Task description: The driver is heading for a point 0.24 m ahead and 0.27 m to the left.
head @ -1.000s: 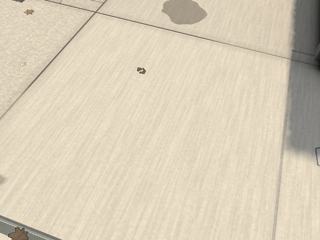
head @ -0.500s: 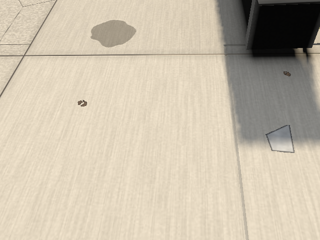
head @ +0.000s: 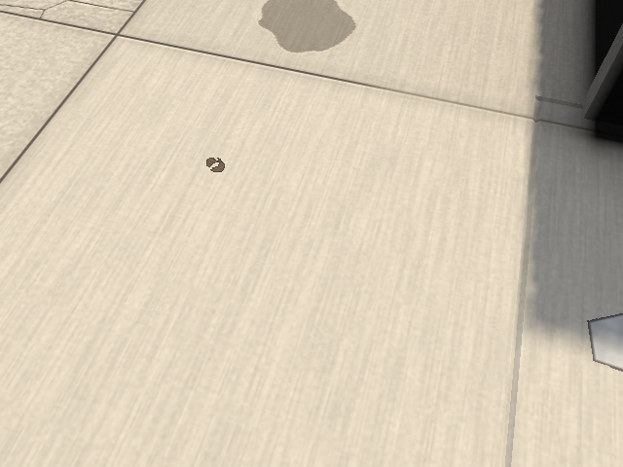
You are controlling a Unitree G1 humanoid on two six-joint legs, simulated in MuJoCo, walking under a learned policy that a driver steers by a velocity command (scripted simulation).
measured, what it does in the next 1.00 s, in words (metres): steps on the spot, turning left: right foot, then left foot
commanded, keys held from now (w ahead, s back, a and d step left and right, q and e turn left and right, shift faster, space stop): q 1.00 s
